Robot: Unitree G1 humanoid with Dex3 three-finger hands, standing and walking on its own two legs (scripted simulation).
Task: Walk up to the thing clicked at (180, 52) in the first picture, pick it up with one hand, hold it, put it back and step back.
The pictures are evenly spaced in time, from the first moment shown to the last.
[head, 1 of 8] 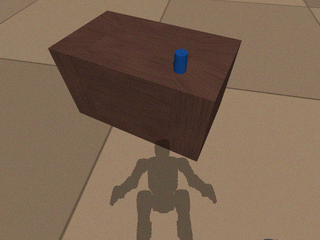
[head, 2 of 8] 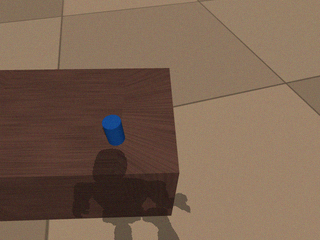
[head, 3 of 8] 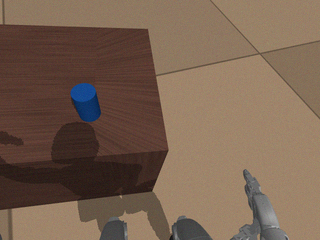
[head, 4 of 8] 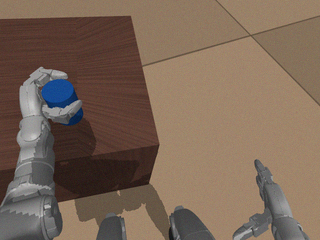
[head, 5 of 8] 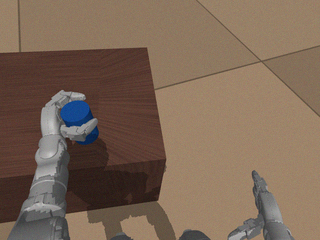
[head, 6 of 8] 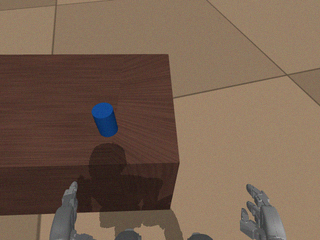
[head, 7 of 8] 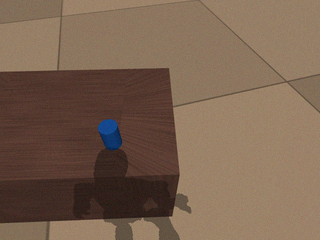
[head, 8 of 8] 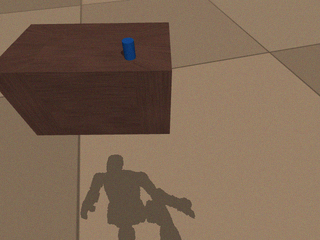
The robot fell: no
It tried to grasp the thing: yes
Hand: left
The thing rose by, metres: 0.22
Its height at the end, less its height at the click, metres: +0.00
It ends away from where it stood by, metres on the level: 0.02
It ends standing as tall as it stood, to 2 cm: yes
